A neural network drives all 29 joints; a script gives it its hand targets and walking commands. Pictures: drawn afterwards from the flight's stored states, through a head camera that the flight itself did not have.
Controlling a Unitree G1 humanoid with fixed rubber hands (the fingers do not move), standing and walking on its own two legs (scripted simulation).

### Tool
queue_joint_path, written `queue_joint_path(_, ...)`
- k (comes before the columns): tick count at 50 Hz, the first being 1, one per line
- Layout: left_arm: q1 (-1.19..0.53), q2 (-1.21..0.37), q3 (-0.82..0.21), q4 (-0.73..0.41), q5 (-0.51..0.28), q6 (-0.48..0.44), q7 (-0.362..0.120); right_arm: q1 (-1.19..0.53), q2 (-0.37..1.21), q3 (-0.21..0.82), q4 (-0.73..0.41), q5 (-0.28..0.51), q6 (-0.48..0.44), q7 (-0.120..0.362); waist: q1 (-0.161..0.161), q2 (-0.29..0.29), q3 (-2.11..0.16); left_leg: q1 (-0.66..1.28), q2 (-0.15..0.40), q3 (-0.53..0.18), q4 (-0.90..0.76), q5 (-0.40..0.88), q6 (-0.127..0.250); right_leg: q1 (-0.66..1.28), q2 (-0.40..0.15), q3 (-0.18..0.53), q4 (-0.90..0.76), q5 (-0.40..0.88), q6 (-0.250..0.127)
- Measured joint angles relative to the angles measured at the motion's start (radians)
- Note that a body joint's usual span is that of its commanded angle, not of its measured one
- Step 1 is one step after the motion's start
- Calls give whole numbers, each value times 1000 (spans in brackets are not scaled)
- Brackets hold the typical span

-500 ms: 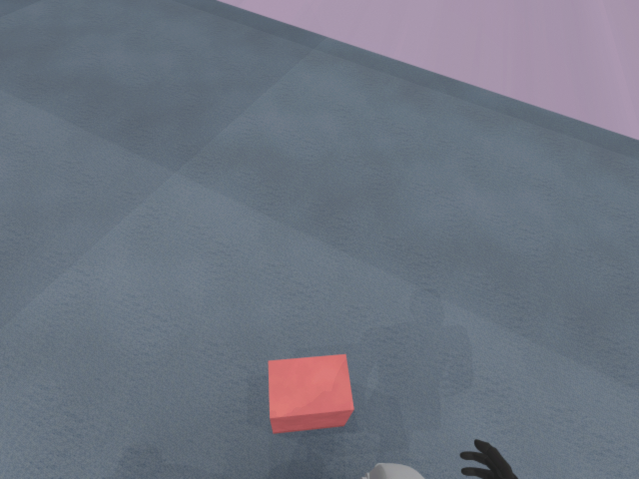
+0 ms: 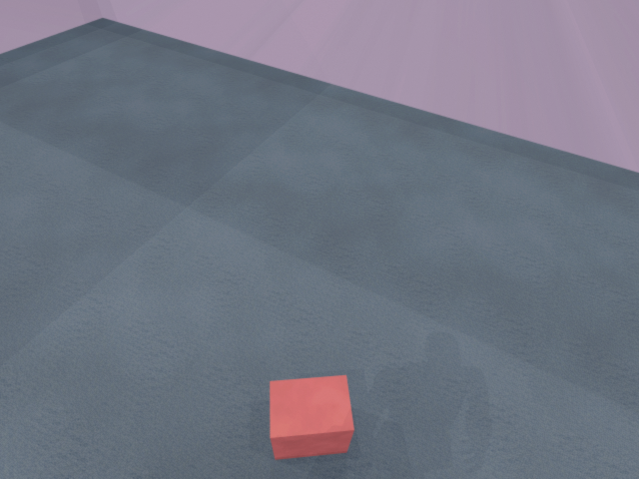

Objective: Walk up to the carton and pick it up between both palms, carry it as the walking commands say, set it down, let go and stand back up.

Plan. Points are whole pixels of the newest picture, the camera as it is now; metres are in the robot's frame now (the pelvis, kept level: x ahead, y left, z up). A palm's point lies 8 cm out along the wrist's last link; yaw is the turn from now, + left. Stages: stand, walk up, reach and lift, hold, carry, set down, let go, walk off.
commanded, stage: walk up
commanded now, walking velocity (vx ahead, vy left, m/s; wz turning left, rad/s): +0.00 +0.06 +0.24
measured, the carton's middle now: (309, 418) +0.40 +0.01 -0.66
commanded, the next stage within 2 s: stand in 1.60 s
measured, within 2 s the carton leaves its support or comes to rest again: neither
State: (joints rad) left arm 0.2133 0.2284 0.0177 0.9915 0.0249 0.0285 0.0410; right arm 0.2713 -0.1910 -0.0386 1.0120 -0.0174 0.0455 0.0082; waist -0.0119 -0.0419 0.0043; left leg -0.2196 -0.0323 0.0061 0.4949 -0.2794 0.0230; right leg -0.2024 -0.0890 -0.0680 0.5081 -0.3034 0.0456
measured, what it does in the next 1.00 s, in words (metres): stands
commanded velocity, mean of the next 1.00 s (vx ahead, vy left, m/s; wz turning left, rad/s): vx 0.00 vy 0.03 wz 0.15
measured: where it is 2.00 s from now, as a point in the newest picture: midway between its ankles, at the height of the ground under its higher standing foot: outside the picture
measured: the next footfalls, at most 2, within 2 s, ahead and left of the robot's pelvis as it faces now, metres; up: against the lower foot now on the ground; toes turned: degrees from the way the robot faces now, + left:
right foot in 1.02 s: +0.03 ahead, -0.12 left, +0.00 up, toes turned +3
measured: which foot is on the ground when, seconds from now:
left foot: down 0.00-1.00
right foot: down 0.00-0.78, up 0.80-1.00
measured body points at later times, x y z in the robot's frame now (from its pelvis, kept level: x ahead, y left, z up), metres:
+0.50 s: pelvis +0.01 -0.01 -0.01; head +0.03 -0.01 +0.44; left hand -0.02 +0.24 -0.16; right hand +0.11 -0.23 -0.15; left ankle -0.01 +0.10 -0.74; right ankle -0.02 -0.14 -0.74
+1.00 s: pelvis +0.01 -0.01 +0.00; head +0.03 +0.00 +0.45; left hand +0.01 +0.24 -0.15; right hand +0.05 -0.23 -0.16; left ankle -0.01 +0.10 -0.74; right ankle -0.01 -0.12 -0.74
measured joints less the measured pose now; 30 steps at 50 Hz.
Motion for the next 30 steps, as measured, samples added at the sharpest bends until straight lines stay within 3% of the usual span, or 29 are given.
queue_joint_path(13,53,17,4,63,-2,-11,1,-29,38,9,6,1,-27,-16,9,27,-8,-11,-4,-50,-8,6,-5,25,0,-53,-42,4,-2)
queue_joint_path(30,84,-19,-1,73,-2,-1,19,-94,17,-1,-13,4,-15,-28,37,44,-3,-72,-17,-98,101,-44,-13,-10,-14,-100,60,-64,-11)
